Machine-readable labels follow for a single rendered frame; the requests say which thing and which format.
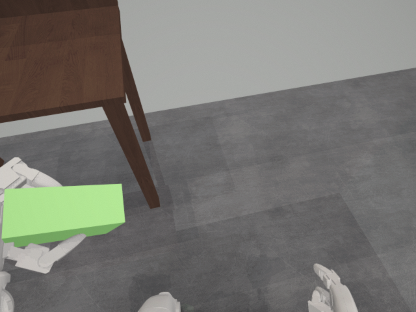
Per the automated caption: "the sponge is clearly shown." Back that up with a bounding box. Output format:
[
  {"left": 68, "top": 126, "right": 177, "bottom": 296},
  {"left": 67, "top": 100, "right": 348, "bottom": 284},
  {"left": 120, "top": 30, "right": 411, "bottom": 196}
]
[{"left": 1, "top": 184, "right": 125, "bottom": 247}]

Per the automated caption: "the left robot forearm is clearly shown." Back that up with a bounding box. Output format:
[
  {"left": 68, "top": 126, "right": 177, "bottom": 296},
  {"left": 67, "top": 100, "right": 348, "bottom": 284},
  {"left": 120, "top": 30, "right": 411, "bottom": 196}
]
[{"left": 0, "top": 271, "right": 14, "bottom": 312}]

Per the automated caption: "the left robot hand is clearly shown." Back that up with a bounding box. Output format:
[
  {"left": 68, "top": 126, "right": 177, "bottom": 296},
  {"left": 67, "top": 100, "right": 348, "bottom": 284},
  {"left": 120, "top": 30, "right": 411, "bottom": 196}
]
[{"left": 0, "top": 157, "right": 86, "bottom": 274}]

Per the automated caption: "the left robot thigh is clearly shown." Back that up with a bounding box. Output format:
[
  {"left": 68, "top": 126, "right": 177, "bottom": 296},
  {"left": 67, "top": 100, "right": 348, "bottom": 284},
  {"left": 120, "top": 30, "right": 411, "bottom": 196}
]
[{"left": 138, "top": 294, "right": 181, "bottom": 312}]

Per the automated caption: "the table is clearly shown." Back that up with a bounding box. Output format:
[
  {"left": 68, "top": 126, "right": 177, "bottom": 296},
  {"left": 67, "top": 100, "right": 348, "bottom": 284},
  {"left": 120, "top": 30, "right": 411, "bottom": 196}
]
[{"left": 0, "top": 0, "right": 160, "bottom": 209}]

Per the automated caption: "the right robot hand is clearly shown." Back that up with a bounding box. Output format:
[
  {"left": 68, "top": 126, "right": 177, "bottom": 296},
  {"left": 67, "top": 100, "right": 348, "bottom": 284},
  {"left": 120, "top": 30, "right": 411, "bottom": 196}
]
[{"left": 308, "top": 263, "right": 358, "bottom": 312}]

